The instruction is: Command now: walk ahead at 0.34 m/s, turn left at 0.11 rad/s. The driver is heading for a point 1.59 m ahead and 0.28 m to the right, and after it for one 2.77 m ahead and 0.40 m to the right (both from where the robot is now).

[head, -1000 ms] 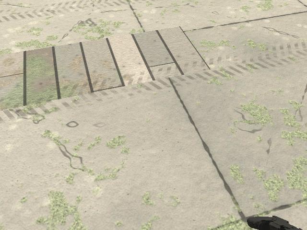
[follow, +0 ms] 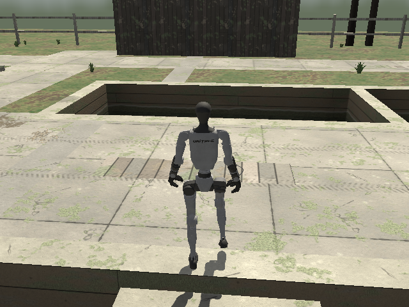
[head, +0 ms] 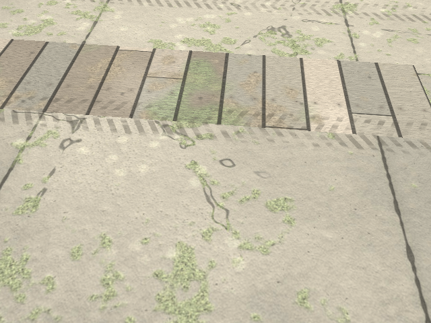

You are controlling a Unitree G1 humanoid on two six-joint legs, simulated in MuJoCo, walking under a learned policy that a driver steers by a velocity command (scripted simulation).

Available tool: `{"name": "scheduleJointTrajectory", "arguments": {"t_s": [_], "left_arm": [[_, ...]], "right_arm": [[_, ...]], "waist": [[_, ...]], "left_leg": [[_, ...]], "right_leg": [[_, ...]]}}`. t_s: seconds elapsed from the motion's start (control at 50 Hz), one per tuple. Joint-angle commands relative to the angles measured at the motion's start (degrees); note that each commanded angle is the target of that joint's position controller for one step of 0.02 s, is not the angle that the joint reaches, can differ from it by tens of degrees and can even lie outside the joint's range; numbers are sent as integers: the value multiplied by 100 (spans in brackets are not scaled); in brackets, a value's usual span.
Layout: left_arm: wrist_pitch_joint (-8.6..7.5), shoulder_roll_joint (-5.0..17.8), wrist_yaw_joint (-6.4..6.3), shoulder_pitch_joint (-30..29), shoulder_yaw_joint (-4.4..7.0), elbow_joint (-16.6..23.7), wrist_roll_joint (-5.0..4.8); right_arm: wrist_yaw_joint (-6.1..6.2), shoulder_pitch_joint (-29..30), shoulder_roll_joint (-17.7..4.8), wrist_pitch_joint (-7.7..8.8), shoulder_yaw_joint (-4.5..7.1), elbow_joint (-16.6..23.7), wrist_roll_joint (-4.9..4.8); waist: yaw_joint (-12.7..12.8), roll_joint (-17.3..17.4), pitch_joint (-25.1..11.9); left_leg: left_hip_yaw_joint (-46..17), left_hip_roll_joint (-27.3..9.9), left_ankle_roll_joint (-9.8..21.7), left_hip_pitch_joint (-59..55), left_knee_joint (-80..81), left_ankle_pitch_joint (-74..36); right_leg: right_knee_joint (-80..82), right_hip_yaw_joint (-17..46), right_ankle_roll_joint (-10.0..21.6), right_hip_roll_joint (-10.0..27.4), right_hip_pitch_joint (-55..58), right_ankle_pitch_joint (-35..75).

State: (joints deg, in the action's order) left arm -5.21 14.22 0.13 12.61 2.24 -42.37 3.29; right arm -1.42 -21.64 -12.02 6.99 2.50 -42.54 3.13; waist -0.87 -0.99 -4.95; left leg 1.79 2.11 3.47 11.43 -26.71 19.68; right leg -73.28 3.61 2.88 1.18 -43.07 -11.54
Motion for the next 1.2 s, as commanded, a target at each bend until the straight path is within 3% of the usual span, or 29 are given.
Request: {"name": "scheduleJointTrajectory", "arguments": {"t_s": [0.02,0.1,0.14,0.2,0.26,0.3,0.34,0.36,0.38,0.4,0.42,0.46,0.5,0.56,0.6,0.64,0.72,0.78,0.82,0.84,0.86,0.88,0.9,0.92,0.94,0.96,1.0,1.08,1.2], "left_arm": [[-56,209,132,-806,-9,431,44],[-42,156,249,-1056,-33,328,25],[38,66,335,-1303,-63,345,20],[164,-7,393,-1849,-91,582,-1],[148,56,346,-2183,-47,750,-47],[128,192,300,-2128,35,829,-131],[24,528,216,-1221,191,607,-284],[-26,595,181,-99,171,291,-211],[-28,649,107,1501,195,-108,-197],[91,1385,-26,2032,466,-317,-533],[89,1264,-102,1300,384,-224,-525],[30,572,-80,350,176,-71,-328],[-38,151,9,-72,70,-105,-307],[-140,443,57,-138,146,-231,-345],[-156,635,-1,-70,190,-281,-322],[-140,744,-41,71,222,-300,-382],[-47,1049,-59,585,328,-466,-516],[97,1073,-53,801,363,-567,-500],[190,1101,-57,667,362,-568,-493],[195,877,-52,666,277,-525,-439],[117,331,-21,1045,112,-346,-352],[0,195,12,1233,30,-371,-414],[-47,734,27,900,202,-370,-568],[-49,806,19,405,225,-190,-605],[-13,759,-13,111,230,-112,-524],[66,743,-41,85,280,-83,-480],[244,559,-58,331,295,-139,-533],[350,374,-76,-2,292,39,-465],[320,184,141,-1009,208,363,-438]], "right_arm": [[55,555,-425,70,-3,336,137],[-63,-44,-418,109,-40,-9,124],[-162,-251,-432,94,-53,-180,65],[-266,-737,-474,87,-60,-548,-14],[-235,-849,-526,63,-56,-766,-46],[-180,-725,-716,47,-22,-818,12],[-151,-650,-951,47,49,-813,81],[-71,-1241,-453,80,-107,-772,172],[-122,-1545,-145,133,-288,-600,233],[96,-256,-641,104,-13,-534,-589],[126,384,-791,151,37,-157,-721],[170,639,-606,61,28,56,-589],[168,284,-433,-125,49,46,-511],[213,534,-370,-305,51,213,-411],[199,848,-404,-286,38,335,-303],[157,1301,-355,-230,1,407,-320],[54,2069,-458,-213,-7,604,-416],[-49,2277,-667,-177,70,751,-394],[-46,1532,-876,-142,210,592,-362],[15,557,-1210,-128,370,348,-309],[90,-335,-1788,-137,509,286,-166],[103,-587,-1685,-171,489,225,-242],[124,-428,-1291,-188,378,283,-246],[158,-62,-1120,-199,323,316,-263],[154,353,-946,-181,270,311,-247],[139,642,-744,-137,222,304,-227],[123,932,-617,-62,217,247,-219],[216,812,-807,-14,321,29,-192],[309,508,-1067,-114,434,-190,-267]], "waist": [[113,546,364],[-122,457,299],[-199,510,481],[-338,615,727],[-328,654,695],[-107,792,519],[369,621,-115],[402,-10,-1425],[909,-1049,-2510],[1300,-579,-1641],[1011,-70,-785],[365,-20,-66],[-54,-438,141],[-251,-228,649],[-235,-111,653],[-40,-96,578],[350,-35,609],[406,-131,672],[-57,-230,313],[-452,-100,-321],[-559,834,-1353],[-585,1868,-2029],[-693,1260,-1537],[-586,966,-862],[-396,587,-387],[-173,653,-91],[97,750,175],[149,463,458],[-204,356,784]], "left_leg": [[-1617,-1489,1013,-331,1727,-162],[-1030,-1353,1123,-735,1753,-1528],[-792,-1303,1119,-463,1802,-2004],[-901,-1575,1162,-1200,1790,-2683],[-857,-1697,1026,-1852,1588,-3531],[-702,-1680,865,-1750,1318,-5068],[-230,-1207,349,-1142,157,-6453],[-132,-771,22,268,-1304,-5154],[-267,207,-398,2343,-3095,-1553],[-615,305,-577,3211,-5331,1255],[-1010,-117,-437,3693,-5814,836],[-658,-639,-290,3265,-5512,-89],[-612,-923,-193,2769,-5253,-276],[-500,-1115,-285,3073,-4584,-727],[-386,-1146,-386,2911,-3555,-1586],[-228,-991,-400,2369,-2253,-2359],[-283,-852,-339,2545,-992,-2401],[-242,-705,-121,2470,-534,-1755],[4,-364,38,1312,-161,-1411],[-108,-489,219,-175,-323,-1609],[-2021,-2043,884,-2560,-456,-1492],[-4160,-2739,1379,-3373,506,-626],[-3812,-2587,1163,-3024,681,-105],[-2953,-2449,960,-2267,751,-215],[-2358,-2251,870,-1377,966,-536],[-1868,-2055,785,-743,1192,-818],[-1196,-1847,705,-99,1583,-1133],[-225,-1793,682,-171,1775,-2136],[624,-1784,543,-693,1801,-2197]], "right_leg": [[-276,36,-35,247,-1566,805],[1246,-256,-247,333,-1349,1536],[2164,-472,-208,311,-726,1686],[3132,-573,-1,265,-734,1414],[3827,-744,240,69,-370,858],[3948,-1011,403,-225,651,743],[4005,-1083,693,-437,2859,1266],[3345,-405,1351,309,5617,2244],[4319,2129,2446,1735,8106,1222],[4997,3683,2091,2353,7253,2009],[5158,2897,1592,2095,6168,1844],[5752,1465,1280,1707,4217,1730],[6318,795,1174,1309,3279,526],[6716,296,1182,1113,2489,560],[6683,-143,1134,874,2274,1106],[6614,-446,992,694,2252,1401],[6361,-152,922,1140,3493,1042],[5890,101,790,1394,4123,1306],[4956,36,602,1157,4131,2508],[3747,-184,416,795,3575,2589],[1449,-544,18,140,1573,832],[74,7,-150,-423,266,-2019],[-559,466,-141,-125,-315,-1800],[-619,257,-123,175,-492,-1324],[-340,177,-131,409,-293,-883],[-60,202,-135,580,7,-612],[194,226,-172,659,458,-352],[867,331,-273,648,64,386],[2743,-194,-174,552,143,1392]]}}
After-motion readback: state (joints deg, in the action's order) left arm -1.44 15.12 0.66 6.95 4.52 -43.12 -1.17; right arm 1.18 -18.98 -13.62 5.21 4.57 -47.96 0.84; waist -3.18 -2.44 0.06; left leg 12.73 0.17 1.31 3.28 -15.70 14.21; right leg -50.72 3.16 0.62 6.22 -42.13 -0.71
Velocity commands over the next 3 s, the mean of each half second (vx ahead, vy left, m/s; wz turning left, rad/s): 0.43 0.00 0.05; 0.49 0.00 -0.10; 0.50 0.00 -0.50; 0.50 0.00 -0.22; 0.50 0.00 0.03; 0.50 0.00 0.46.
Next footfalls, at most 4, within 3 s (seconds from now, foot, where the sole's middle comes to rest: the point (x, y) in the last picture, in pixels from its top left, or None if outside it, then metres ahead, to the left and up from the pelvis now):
0.34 right None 0.33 -0.13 -0.77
0.84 left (177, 301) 0.61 0.13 -0.77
1.38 right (262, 236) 0.85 -0.16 -0.77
1.90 left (238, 161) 1.22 -0.10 -0.77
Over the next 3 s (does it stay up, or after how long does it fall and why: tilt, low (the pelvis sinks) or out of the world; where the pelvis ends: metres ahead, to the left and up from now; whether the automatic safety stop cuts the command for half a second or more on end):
stays up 1.56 -0.34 -0.02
